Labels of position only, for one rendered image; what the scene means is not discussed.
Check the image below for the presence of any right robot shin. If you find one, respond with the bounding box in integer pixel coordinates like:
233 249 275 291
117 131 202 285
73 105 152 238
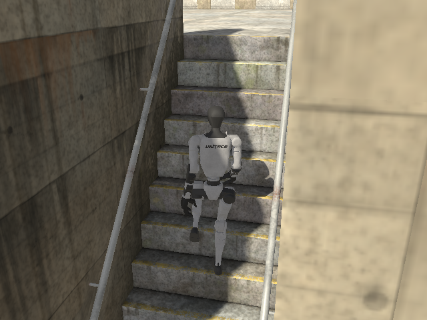
215 220 227 266

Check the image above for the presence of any left robot upper arm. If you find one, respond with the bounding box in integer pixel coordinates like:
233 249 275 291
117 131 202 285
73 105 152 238
188 135 202 173

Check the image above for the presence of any robot right forearm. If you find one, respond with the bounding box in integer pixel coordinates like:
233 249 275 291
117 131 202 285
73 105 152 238
230 162 242 177

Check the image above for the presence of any right robot thigh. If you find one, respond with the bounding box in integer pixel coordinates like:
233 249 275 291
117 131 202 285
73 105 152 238
214 187 236 232

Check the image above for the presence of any left robot hand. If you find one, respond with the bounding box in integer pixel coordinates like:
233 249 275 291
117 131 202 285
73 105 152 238
181 197 197 216

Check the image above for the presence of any right robot upper arm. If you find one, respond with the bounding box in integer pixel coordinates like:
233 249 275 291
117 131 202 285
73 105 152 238
229 135 242 169

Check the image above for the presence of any right robot hand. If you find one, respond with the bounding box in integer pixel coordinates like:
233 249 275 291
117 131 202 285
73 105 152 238
220 172 236 185

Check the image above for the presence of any robot left forearm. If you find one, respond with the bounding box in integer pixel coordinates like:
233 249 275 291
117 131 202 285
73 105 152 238
182 164 196 199

